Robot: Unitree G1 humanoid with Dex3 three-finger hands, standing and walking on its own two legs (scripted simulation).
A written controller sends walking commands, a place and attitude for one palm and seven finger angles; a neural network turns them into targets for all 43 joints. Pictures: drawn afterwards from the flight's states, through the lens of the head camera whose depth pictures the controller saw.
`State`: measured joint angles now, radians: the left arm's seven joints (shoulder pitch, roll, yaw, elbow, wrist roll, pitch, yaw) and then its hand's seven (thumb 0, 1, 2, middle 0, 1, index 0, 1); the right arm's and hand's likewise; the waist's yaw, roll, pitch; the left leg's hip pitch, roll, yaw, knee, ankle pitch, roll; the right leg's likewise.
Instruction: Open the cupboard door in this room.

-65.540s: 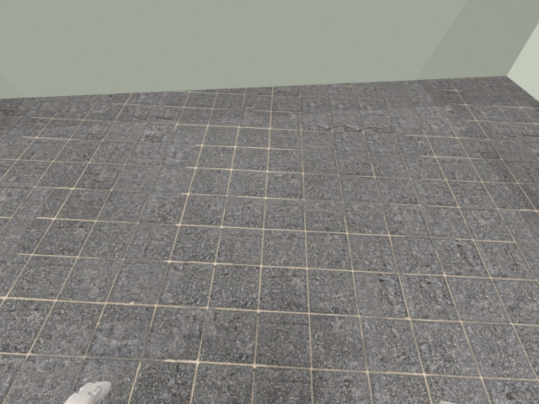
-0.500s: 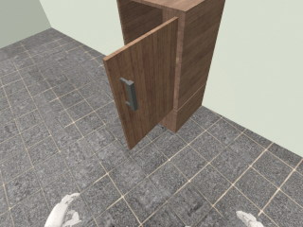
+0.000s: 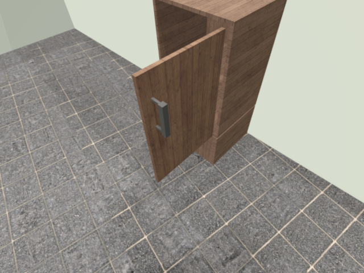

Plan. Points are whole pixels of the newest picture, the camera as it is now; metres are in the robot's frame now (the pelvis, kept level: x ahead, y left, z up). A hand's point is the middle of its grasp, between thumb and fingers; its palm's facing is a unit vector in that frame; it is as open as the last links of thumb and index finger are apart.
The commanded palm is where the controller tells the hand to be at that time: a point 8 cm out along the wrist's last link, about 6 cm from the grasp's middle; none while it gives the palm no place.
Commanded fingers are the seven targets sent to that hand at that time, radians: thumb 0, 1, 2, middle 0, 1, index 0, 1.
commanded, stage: let the arm hang, fingers relaxed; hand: left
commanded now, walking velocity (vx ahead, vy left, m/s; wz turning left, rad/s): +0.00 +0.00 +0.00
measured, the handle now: (160, 117) +0.58 +0.11 -0.04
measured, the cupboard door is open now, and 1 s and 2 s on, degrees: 90 90 90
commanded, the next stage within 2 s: look to check the result in 0.38 s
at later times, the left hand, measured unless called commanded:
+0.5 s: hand out of the picture +0.10 +0.20 -0.16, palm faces -0.02 -0.96 -0.27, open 7.4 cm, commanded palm none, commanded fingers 0.00 0.90 0.90 -0.20 -0.30 -0.20 -0.30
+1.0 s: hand out of the picture +0.10 +0.21 -0.16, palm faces -0.01 -0.95 -0.30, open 7.4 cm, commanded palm none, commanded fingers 0.00 0.90 0.90 -0.20 -0.30 -0.20 -0.30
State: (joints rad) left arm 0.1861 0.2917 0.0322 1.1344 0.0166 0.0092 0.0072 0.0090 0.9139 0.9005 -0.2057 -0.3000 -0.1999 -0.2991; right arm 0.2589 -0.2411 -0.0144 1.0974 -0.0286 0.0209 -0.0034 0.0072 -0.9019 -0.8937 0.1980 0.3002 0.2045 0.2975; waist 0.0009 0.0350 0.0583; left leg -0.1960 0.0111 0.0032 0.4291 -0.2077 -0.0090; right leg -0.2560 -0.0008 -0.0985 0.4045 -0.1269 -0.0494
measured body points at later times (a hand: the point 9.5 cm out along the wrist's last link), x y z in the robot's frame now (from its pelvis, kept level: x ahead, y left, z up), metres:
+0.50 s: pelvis +0.03 -0.01 +0.01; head +0.05 -0.02 +0.45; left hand +0.10 +0.25 -0.14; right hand +0.06 -0.27 -0.15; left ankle +0.02 +0.13 -0.74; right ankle +0.06 -0.09 -0.74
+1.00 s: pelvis +0.04 -0.01 +0.01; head +0.06 -0.03 +0.46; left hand +0.10 +0.26 -0.14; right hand +0.07 -0.27 -0.15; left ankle +0.02 +0.13 -0.74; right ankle +0.06 -0.09 -0.74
